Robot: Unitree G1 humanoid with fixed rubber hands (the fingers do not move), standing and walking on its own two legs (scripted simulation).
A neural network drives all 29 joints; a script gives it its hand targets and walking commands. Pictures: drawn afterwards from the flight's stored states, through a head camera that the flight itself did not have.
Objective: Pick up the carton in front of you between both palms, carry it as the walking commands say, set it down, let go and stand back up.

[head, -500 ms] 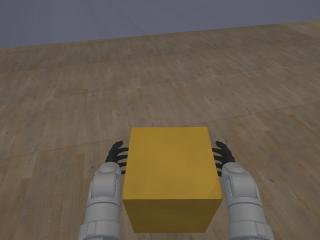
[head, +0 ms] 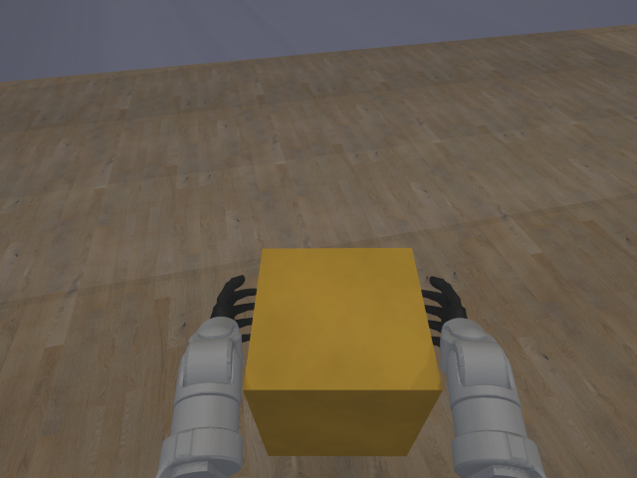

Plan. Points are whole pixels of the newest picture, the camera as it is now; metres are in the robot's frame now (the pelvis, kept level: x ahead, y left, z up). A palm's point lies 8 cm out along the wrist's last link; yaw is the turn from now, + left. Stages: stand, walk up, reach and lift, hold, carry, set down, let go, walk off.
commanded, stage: set down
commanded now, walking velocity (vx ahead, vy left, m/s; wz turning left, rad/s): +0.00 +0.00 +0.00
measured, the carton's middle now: (337, 356) +0.30 +0.00 -0.04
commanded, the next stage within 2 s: none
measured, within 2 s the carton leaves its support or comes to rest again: neither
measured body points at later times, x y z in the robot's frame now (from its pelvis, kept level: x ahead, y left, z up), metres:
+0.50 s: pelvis -0.04 -0.01 -0.07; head +0.17 +0.01 +0.32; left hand +0.34 +0.18 -0.16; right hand +0.36 -0.13 -0.16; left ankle +0.02 +0.12 -0.74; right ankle +0.01 -0.12 -0.74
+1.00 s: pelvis -0.07 +0.00 -0.21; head +0.19 +0.01 +0.16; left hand +0.38 +0.19 -0.30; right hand +0.42 -0.11 -0.30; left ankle +0.02 +0.12 -0.74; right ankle +0.01 -0.12 -0.74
